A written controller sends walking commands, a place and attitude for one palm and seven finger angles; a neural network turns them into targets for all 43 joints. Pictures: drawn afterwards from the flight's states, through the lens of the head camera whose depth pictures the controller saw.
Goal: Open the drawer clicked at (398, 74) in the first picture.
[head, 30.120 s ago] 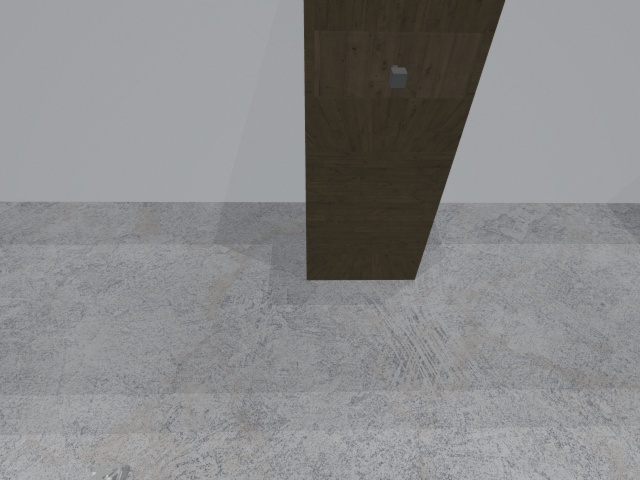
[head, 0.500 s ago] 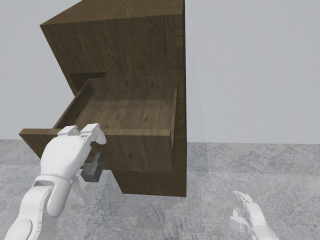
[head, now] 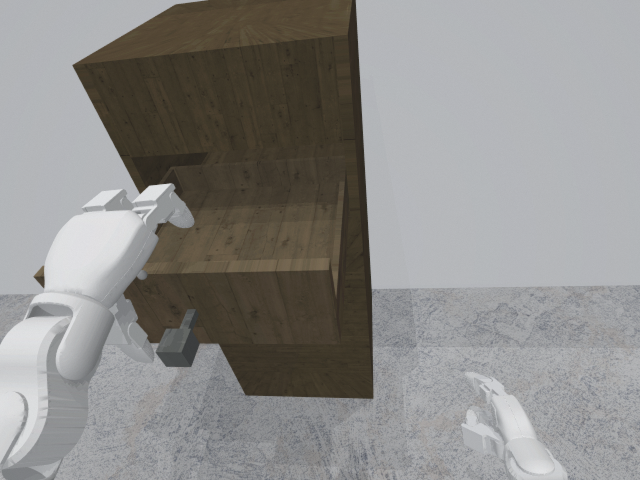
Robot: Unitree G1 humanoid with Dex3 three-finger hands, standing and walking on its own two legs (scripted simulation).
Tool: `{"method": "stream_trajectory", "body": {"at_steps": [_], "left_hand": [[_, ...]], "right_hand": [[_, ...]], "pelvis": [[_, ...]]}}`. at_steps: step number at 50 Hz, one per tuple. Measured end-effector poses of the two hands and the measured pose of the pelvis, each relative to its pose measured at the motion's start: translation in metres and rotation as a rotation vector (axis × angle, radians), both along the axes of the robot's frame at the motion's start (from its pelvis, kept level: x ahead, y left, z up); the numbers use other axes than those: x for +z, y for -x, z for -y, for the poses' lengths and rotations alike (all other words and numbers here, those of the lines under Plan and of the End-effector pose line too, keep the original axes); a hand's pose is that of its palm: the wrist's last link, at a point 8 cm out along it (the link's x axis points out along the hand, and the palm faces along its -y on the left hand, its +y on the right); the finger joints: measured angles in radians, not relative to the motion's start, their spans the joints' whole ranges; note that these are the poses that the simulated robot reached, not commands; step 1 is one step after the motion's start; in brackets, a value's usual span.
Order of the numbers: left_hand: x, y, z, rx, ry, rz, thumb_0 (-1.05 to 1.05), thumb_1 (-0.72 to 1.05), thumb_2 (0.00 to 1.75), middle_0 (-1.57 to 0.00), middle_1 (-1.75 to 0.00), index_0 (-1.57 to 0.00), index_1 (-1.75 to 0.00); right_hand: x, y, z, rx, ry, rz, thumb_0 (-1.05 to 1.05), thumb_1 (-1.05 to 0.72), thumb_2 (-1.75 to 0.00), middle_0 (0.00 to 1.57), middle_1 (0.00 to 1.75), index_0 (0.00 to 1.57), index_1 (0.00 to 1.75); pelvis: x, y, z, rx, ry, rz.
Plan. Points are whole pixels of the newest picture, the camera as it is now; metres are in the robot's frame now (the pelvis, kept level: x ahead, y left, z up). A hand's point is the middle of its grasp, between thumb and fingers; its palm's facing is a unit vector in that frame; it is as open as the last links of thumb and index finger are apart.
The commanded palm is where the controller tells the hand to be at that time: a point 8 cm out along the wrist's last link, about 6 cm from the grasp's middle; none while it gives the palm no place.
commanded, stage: lift the hand off the handle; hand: left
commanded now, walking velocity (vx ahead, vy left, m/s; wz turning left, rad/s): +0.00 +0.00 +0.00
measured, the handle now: (183, 335) +0.26 +0.23 +0.08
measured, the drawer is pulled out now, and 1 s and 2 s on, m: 0.30 0.30 0.30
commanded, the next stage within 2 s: draw the hand back to the body in 0.10 s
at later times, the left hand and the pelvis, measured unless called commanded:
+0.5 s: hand (105, 265) +0.23 +0.25 +0.23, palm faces +0.28 -0.03 -0.96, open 13.9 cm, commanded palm +0.18 +0.25 +0.28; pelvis +0.00 +0.00 +0.00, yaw +1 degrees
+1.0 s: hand (82, 258) +0.22 +0.25 +0.26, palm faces +0.48 -0.78 -0.39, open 13.5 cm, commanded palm +0.16 +0.27 +0.27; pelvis +0.01 +0.01 +0.00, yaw +0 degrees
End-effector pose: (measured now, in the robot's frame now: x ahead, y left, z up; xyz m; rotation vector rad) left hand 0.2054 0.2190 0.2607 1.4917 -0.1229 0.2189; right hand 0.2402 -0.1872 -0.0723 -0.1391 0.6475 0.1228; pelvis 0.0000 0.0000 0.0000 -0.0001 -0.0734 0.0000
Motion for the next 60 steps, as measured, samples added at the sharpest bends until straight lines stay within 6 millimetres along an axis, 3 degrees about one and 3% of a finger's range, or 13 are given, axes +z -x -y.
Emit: {"method": "stream_trajectory", "body": {"at_steps": [6, 10, 15, 20, 26, 30, 36, 41, 46, 51, 55, 60], "left_hand": [[0.017, 0.001, -0.018, 0.059, -0.007, 0.048, 0.0, -0.5, 0.3, -0.33, -1.21, -0.32, -1.21], [0.007, -0.002, -0.028, 0.112, 0.045, 0.002, 0.0, -0.5, 0.3, -0.32, -1.21, -0.32, -1.21], [-0.011, -0.002, -0.01, 0.031, 0.043, -0.061, 0.0, -0.5, 0.3, -0.32, -1.21, -0.31, -1.21], [-0.003, 0.004, -0.002, -0.052, -0.032, -0.015, 0.0, -0.5, 0.3, -0.33, -1.21, -0.32, -1.21], [0.015, 0.006, -0.036, 0.085, -0.01, 0.054, 0.0, -0.5, 0.3, -0.33, -1.21, -0.32, -1.21], [0.002, 0.008, -0.052, 0.163, 0.043, -0.009, 0.0, -0.5, 0.3, -0.32, -1.21, -0.31, -1.21], [-0.023, 0.018, -0.029, 0.036, 0.039, -0.104, 0.0, -0.49, 0.3, -0.32, -1.21, -0.32, -1.2], [-0.005, 0.027, -0.027, -0.039, -0.057, -0.011, 0.0, -0.49, 0.3, -0.33, -1.21, -0.32, -1.21], [0.018, 0.033, -0.053, -0.207, 0.547, 0.315, 0.0, -0.47, 0.31, -0.33, -1.19, -0.32, -1.19], [0.0, 0.031, -0.064, -0.243, 0.892, 0.519, 0.0, -0.37, 0.35, -0.31, -1.12, -0.3, -1.12], [-0.012, 0.025, -0.053, -0.278, 1.0, 0.528, 0.0, -0.26, 0.4, -0.3, -1.05, -0.29, -1.05], [0.003, 0.026, -0.043, -0.349, 0.919, 0.515, 0.0, -0.1, 0.47, -0.29, -0.95, -0.28, -0.94]], "right_hand": [[-0.002, 0.001, 0.001, 0.004, -0.007, -0.008, 0.02, -0.9, -0.9, 0.2, 0.29, 0.19, 0.3], [-0.005, 0.003, -0.001, 0.01, -0.012, -0.013, 0.01, -0.9, -0.9, 0.2, 0.29, 0.19, 0.3], [-0.006, 0.005, -0.004, 0.015, -0.002, -0.012, 0.02, -0.9, -0.9, 0.2, 0.29, 0.19, 0.3], [-0.007, 0.005, -0.007, 0.015, -0.002, -0.01, 0.02, -0.9, -0.9, 0.2, 0.29, 0.2, 0.3], [-0.01, 0.005, -0.011, 0.022, -0.016, -0.027, 0.02, -0.9, -0.9, 0.2, 0.29, 0.2, 0.3], [-0.01, 0.004, -0.01, 0.021, -0.011, -0.033, 0.02, -0.9, -0.9, 0.2, 0.29, 0.2, 0.3], [-0.005, 0.0, -0.009, 0.017, 0.032, -0.003, 0.02, -0.9, -0.9, 0.2, 0.29, 0.2, 0.3], [0.0, -0.004, -0.013, 0.016, 0.045, 0.014, 0.02, -0.9, -0.9, 0.2, 0.29, 0.2, 0.3], [0.006, 0.007, -0.017, -0.022, 0.029, 0.066, 0.01, -0.9, -0.9, 0.2, 0.29, 0.2, 0.3], [0.004, 0.034, -0.007, -0.068, 0.062, 0.03, 0.01, -0.9, -0.9, 0.2, 0.29, 0.2, 0.3], [-0.003, 0.054, 0.008, -0.101, 0.111, -0.018, 0.01, -0.9, -0.9, 0.2, 0.3, 0.2, 0.3], [-0.009, 0.064, 0.024, -0.15, 0.135, -0.041, 0.02, -0.9, -0.9, 0.2, 0.29, 0.2, 0.3]], "pelvis": [[-0.001, 0.001, 0.002, 0.005, 0.001, -0.005], [-0.001, 0.003, 0.002, 0.012, 0.003, -0.012], [-0.002, 0.003, 0.001, 0.012, 0.004, -0.015], [-0.002, 0.0, 0.0, 0.007, 0.005, -0.013], [-0.002, -0.002, -0.001, 0.009, 0.007, -0.017], [-0.002, -0.001, -0.003, 0.014, 0.008, -0.024], [-0.003, -0.003, -0.008, 0.015, 0.013, -0.025], [-0.003, -0.006, -0.01, 0.014, 0.016, -0.017], [-0.001, -0.004, -0.01, 0.008, 0.024, 0.0], [0.001, -0.008, -0.008, -0.007, 0.02, 0.001], [0.001, -0.014, -0.009, -0.016, 0.018, -0.002], [0.001, -0.021, -0.011, -0.023, 0.02, -0.008]]}}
